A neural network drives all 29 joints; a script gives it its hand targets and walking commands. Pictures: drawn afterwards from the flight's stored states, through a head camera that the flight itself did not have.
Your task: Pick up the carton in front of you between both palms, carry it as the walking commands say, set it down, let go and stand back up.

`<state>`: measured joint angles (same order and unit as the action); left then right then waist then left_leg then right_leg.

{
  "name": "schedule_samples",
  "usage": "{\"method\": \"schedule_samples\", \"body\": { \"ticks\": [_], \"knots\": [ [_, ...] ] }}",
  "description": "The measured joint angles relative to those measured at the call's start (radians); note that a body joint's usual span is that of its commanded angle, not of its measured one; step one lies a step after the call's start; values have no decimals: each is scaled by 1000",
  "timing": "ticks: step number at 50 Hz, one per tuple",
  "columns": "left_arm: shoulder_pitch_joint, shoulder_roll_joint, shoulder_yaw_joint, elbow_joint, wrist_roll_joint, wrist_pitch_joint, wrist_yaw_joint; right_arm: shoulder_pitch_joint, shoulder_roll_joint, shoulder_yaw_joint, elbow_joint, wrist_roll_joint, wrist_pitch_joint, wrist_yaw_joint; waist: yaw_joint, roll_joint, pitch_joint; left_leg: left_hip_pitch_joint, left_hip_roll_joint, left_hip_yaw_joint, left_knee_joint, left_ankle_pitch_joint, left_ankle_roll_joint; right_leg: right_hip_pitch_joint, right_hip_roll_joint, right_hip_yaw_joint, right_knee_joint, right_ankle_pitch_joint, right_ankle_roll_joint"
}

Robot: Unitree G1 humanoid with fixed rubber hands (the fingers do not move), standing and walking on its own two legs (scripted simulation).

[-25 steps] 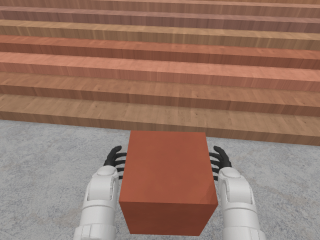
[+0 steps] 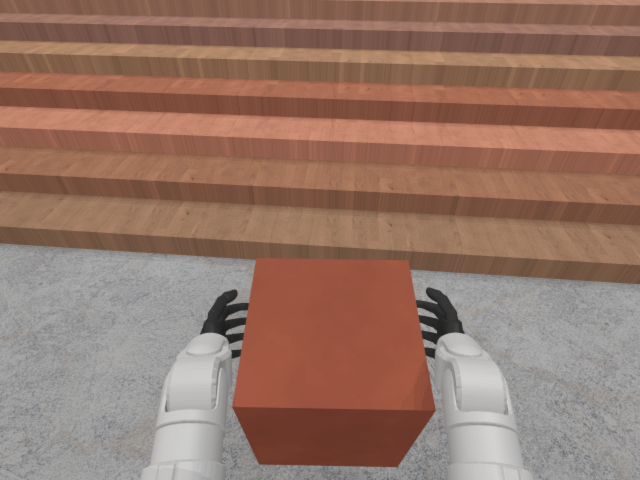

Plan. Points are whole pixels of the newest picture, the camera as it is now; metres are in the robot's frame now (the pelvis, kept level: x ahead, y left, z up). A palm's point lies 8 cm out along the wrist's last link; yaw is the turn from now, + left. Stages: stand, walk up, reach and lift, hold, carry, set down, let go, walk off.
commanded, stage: carry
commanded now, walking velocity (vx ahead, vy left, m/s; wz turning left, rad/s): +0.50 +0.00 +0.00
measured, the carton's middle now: (330, 367) +0.30 +0.01 -0.02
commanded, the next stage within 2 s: none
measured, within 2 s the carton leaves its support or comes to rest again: neither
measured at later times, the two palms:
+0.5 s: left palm (246, 243) +0.45 +0.14 +0.09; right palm (441, 250) +0.44 -0.16 +0.09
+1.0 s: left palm (292, 148) +0.75 +0.10 +0.09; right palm (431, 149) +0.77 -0.20 +0.09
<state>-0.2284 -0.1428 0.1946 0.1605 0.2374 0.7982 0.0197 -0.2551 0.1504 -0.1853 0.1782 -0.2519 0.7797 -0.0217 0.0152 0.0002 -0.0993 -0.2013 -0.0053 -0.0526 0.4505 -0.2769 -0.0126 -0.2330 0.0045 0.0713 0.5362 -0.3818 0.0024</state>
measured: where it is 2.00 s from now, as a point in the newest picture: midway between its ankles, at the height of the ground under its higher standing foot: (339, 339)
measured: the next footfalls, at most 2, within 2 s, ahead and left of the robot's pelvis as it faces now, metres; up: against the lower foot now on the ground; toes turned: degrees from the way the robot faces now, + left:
left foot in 0.32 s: +0.17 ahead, +0.10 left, +0.00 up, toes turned +9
right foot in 0.68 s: +0.45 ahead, -0.14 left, +0.00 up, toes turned -12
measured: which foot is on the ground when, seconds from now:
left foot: down 0.00-0.08, up 0.10-0.30, down 0.32-0.70, up 0.72-1.00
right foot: down 0.00-0.32, up 0.34-0.66, down 0.68-1.00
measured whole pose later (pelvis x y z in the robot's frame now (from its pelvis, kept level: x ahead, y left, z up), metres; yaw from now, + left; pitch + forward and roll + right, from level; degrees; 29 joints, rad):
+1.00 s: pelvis +0.49 -0.06 +0.01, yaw +1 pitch +5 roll +2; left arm -0.14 -0.13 0.11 -0.37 0.10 1.18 0.09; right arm -0.16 0.13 -0.09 -0.37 -0.12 1.17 -0.09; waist 0.03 0.00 -0.05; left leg -0.63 0.09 0.12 0.79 -0.16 0.01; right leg -0.10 -0.03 -0.21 0.27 -0.26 -0.05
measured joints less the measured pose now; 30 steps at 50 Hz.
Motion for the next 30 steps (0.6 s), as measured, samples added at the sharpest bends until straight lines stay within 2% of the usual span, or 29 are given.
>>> {"method": "schedule_samples", "body": {
  "ticks": [3,5,8,11,14,15,17,20,22,25,30],
  "knots": [
    [21,7,-25,-83,-42,39,15,29,-6,30,-99,32,47,-18,-2,23,-19,-40,34,13,47,5,-9,-20,0,-57,-8,53,-6],
    [26,2,-45,-131,-61,80,26,59,-15,35,-175,57,92,-25,-9,29,-37,-85,53,32,138,-109,-4,-16,2,-82,-29,107,-10],
    [39,5,-84,-196,-81,155,49,80,-32,42,-252,98,169,-40,-19,7,-52,-170,48,92,273,-180,-1,7,-14,-92,-76,92,-20],
    [57,8,-96,-287,-98,232,65,76,-40,51,-313,131,240,-50,-18,-16,-56,-213,32,147,230,-145,-1,43,-34,-82,-154,106,-13],
    [70,10,-96,-382,-110,292,71,79,-29,59,-387,143,288,-56,-12,-29,-56,-198,13,201,72,-49,-3,70,-48,-75,-166,81,-2],
    [76,10,-94,-412,-114,308,71,82,-20,59,-412,142,302,-58,-9,-28,-55,-173,9,220,5,-7,-1,73,-48,-73,-140,53,2],
    [91,14,-80,-461,-121,334,68,86,-11,81,-439,136,320,-59,-3,-37,-60,-144,5,244,-24,112,38,36,-60,-81,4,-27,1],
    [125,15,-69,-491,-130,381,70,103,-17,118,-443,133,362,-66,-3,-17,-64,-111,20,256,11,38,64,-112,-58,-125,321,-100,-18],
    [123,15,-72,-491,-137,411,74,115,-19,118,-461,137,396,-76,-12,2,-57,-63,31,249,-30,20,56,-199,-61,-157,406,-79,-21],
    [99,13,-75,-490,-139,434,74,110,-18,101,-492,146,429,-85,-30,17,-43,20,41,237,-116,25,37,-289,-73,-183,337,26,-11],
    [64,9,-70,-501,-132,440,74,68,-13,75,-503,151,440,-86,-49,21,-29,145,60,230,-173,-31,-1,-333,-80,-224,88,186,-4]
  ]
}}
